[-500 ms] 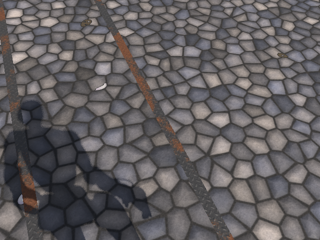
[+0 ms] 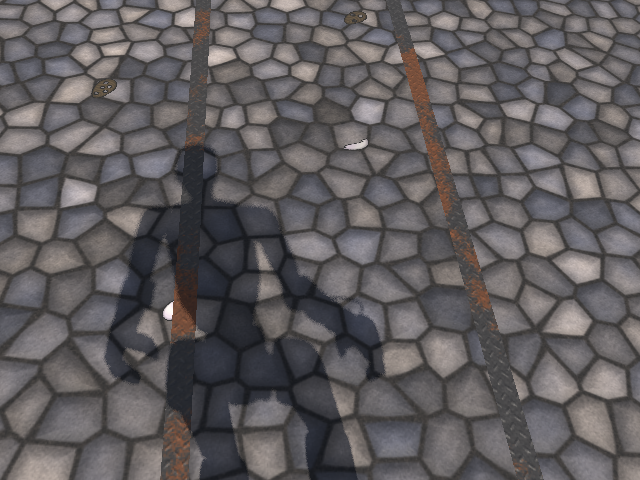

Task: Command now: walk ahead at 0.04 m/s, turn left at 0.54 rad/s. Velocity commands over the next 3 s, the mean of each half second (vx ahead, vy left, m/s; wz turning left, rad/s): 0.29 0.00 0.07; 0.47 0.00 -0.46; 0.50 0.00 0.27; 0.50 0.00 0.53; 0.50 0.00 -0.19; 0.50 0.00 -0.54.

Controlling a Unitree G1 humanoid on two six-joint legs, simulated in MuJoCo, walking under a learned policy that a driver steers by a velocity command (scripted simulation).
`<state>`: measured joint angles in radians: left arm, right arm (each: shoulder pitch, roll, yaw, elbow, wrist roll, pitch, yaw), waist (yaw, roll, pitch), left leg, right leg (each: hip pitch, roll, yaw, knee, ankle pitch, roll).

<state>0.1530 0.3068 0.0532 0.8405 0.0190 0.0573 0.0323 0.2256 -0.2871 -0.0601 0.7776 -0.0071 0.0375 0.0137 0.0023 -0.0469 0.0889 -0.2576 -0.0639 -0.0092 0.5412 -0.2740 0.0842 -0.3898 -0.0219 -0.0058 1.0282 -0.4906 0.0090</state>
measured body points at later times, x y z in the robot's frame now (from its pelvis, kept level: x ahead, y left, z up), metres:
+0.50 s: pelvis +0.12 -0.03 +0.01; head +0.12 -0.04 +0.46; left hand +0.26 +0.24 -0.10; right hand +0.12 -0.30 -0.13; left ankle +0.01 +0.07 -0.73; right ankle +0.19 -0.14 -0.71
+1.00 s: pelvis +0.39 -0.12 +0.00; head +0.43 -0.14 +0.45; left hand +0.43 +0.16 -0.12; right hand +0.53 -0.39 -0.10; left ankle +0.60 -0.05 -0.70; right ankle +0.22 -0.15 -0.73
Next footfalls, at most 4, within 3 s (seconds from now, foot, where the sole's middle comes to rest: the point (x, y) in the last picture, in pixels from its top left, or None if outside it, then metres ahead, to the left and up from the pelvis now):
0.58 right None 0.26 -0.15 -0.77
1.08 left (355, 390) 0.64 -0.10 -0.77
1.58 right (445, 304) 0.87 -0.33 -0.77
2.10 left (340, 225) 1.11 -0.08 -0.77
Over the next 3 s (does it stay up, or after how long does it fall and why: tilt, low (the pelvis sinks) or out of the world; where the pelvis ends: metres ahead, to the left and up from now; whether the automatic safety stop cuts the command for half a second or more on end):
stays up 1.45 -0.18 0.01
